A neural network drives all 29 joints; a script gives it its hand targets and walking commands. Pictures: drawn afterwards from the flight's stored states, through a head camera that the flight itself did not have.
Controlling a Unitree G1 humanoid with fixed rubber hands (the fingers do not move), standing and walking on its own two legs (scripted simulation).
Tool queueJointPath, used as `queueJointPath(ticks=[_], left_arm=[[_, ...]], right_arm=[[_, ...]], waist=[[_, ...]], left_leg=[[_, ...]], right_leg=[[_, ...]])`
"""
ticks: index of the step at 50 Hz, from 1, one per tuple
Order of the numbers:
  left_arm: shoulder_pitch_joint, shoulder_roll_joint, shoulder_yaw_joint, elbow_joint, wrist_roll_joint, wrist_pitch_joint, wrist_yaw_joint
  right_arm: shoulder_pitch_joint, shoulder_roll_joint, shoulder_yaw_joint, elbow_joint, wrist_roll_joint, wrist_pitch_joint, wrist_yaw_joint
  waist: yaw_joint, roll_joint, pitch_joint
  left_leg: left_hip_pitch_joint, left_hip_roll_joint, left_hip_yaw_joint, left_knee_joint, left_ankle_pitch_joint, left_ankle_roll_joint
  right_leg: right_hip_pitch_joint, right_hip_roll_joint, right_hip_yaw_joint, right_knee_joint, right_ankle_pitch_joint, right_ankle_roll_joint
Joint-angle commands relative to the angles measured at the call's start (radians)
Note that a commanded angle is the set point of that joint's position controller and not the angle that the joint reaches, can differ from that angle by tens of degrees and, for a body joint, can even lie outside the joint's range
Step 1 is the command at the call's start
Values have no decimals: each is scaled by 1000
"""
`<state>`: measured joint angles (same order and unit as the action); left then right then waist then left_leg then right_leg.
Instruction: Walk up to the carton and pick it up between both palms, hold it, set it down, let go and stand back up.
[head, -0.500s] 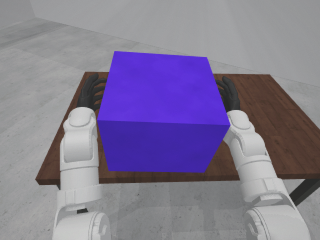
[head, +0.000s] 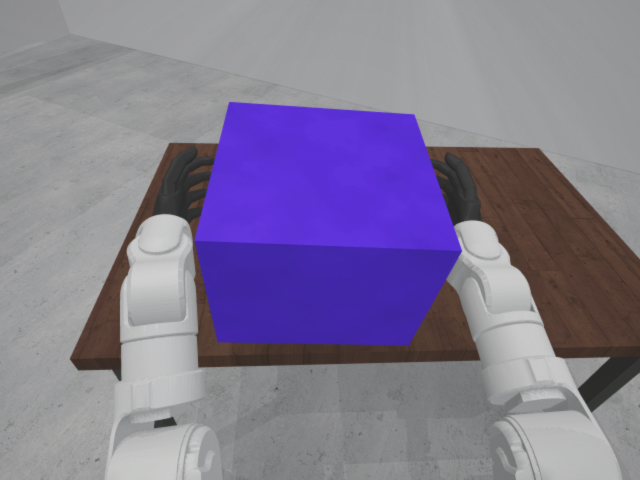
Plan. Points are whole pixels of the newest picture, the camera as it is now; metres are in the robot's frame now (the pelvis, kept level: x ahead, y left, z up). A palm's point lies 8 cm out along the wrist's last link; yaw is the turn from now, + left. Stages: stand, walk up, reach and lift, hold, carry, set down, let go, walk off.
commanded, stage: hold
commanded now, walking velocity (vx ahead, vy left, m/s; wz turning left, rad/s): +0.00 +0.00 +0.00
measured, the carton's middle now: (319, 224) +0.39 +0.00 +0.15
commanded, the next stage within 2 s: set down in 1.92 s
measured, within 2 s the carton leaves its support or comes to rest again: neither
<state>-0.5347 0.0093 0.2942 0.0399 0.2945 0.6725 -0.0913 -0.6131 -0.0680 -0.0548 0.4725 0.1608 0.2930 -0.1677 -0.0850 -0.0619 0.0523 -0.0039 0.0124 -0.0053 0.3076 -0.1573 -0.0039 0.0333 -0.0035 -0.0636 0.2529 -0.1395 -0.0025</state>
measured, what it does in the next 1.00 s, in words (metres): stands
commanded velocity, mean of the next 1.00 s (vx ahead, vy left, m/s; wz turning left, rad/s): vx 0.00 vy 0.00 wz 0.00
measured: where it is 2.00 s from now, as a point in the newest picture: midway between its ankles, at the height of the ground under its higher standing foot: outside the picture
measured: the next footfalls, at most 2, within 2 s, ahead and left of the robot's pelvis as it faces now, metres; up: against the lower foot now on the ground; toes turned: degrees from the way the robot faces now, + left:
none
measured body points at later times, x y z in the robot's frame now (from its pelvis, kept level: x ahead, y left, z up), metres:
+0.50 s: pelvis +0.00 +0.00 +0.00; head -0.03 +0.03 +0.45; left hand +0.37 +0.17 +0.19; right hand +0.37 -0.17 +0.17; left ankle +0.02 +0.12 -0.75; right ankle +0.01 -0.12 -0.75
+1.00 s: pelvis +0.00 +0.00 +0.00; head -0.03 +0.03 +0.45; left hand +0.37 +0.17 +0.19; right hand +0.37 -0.17 +0.17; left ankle +0.02 +0.12 -0.75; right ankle +0.01 -0.11 -0.75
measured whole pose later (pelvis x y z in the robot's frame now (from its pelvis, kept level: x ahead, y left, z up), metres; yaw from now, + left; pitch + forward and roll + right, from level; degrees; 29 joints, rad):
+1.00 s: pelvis +0.00 +0.00 +0.00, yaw +0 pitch -9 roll -1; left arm -0.52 -0.01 0.29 0.00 0.31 0.68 -0.09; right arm -0.59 -0.08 -0.04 0.46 0.17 0.27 -0.17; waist -0.08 -0.06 0.06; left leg 0.01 0.01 0.00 0.30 -0.16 0.00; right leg 0.05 0.00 -0.06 0.24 -0.14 0.00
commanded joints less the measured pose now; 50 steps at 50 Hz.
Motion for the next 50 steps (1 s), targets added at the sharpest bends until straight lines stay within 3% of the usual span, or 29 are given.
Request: queueJointPath(ticks=[1,4,13,27,31,36,41,44,50], left_arm=[[-532,-466,-448,-65,-137,-36,-120],[-557,-485,-465,-90,-132,-37,-112],[-527,-479,-448,-50,-125,-37,-116],[-516,-486,-487,-118,-136,-40,-110],[-517,-475,-457,-77,-121,-32,-115],[-524,-479,-473,-114,-131,-35,-114],[-531,-486,-465,-102,-124,-35,-114],[-513,-485,-474,-110,-124,-32,-112],[-521,-472,-456,-95,-121,-33,-117]], right_arm=[[-643,500,370,-282,66,-67,111],[-628,498,377,-261,75,-70,115],[-640,502,381,-277,69,-79,113],[-610,495,398,-306,86,-82,109],[-624,493,382,-279,69,-73,115],[-616,499,396,-291,84,-78,109],[-613,503,380,-268,69,-74,115],[-617,488,390,-303,84,-82,114],[-614,498,387,-278,68,-76,113]], waist=[[-7,66,-349],[-5,84,-345],[0,44,-339],[-12,72,-377],[0,52,-321],[-5,66,-360],[-4,69,-332],[-6,83,-359],[-1,48,-327]], left_leg=[[66,-51,47,-22,213,-22],[75,-46,44,-24,232,-34],[58,-49,47,-35,199,-16],[108,-49,43,-13,275,-34],[66,-48,50,-41,192,-17],[90,-50,50,-21,250,-27],[75,-47,51,-37,205,-24],[98,-46,46,-20,266,-32],[74,-49,54,-37,207,-20]], right_leg=[[74,49,-30,-10,161,35],[61,51,-30,-18,146,32],[84,45,-26,-21,155,43],[80,53,-31,-14,202,39],[60,47,-29,-26,141,39],[90,48,-26,-16,194,39],[63,48,-29,-24,141,36],[79,51,-33,-16,185,36],[73,47,-31,-23,154,40]])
